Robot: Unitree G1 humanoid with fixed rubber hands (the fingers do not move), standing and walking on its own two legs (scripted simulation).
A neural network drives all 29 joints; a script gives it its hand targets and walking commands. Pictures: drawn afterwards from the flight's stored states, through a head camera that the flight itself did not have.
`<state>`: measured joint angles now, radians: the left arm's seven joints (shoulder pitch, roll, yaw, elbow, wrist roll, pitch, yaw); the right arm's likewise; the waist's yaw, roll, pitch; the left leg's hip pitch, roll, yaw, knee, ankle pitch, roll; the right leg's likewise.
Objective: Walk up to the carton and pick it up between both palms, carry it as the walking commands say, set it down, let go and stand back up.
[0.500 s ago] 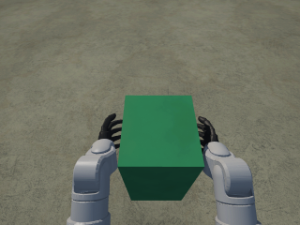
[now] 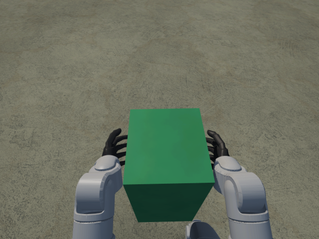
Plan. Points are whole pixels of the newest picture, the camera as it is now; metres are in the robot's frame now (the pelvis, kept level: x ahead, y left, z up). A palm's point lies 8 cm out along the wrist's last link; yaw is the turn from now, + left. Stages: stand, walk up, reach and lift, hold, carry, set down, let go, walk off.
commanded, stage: carry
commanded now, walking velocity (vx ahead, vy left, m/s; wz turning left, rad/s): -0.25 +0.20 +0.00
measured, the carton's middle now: (165, 172) +0.27 +0.01 +0.00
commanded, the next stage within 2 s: none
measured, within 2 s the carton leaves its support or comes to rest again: neither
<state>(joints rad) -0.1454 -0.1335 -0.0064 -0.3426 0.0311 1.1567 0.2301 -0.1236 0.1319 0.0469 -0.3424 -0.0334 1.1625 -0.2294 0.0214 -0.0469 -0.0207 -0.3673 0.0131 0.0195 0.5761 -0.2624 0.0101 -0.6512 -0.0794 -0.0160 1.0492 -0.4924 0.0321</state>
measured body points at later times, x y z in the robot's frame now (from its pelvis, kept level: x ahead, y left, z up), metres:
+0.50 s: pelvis -0.17 +0.08 +0.01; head -0.17 +0.06 +0.46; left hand +0.12 +0.19 +0.10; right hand +0.10 -0.06 +0.09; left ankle -0.16 +0.22 -0.70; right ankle -0.15 -0.02 -0.73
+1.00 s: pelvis -0.24 +0.12 +0.00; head -0.27 +0.12 +0.45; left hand +0.04 +0.24 +0.10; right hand +0.02 -0.01 +0.09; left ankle -0.19 +0.23 -0.73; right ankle -0.15 -0.02 -0.73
